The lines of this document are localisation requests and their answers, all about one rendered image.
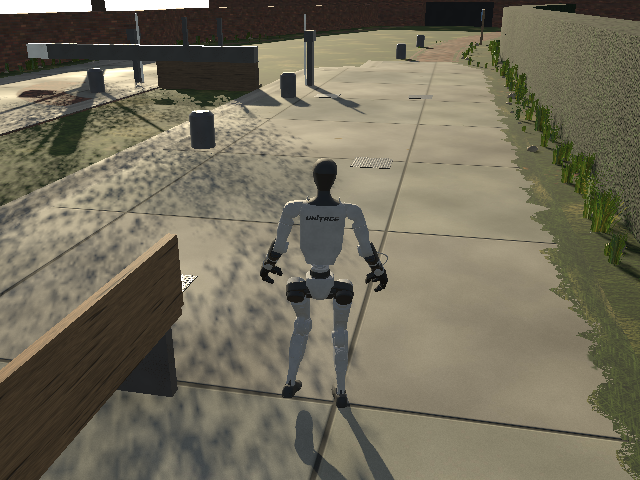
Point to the left robot hand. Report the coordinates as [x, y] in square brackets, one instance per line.
[264, 273]

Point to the right robot upper arm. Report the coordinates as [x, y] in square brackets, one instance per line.
[354, 212]

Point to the right robot hand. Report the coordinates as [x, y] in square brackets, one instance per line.
[382, 278]

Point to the right robot forearm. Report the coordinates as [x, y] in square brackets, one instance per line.
[374, 262]

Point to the robot head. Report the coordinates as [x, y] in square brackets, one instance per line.
[324, 174]

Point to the left robot forearm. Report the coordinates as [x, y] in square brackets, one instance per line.
[271, 257]

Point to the left robot thigh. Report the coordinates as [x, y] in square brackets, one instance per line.
[296, 294]

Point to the left robot upper arm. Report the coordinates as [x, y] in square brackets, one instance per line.
[290, 210]

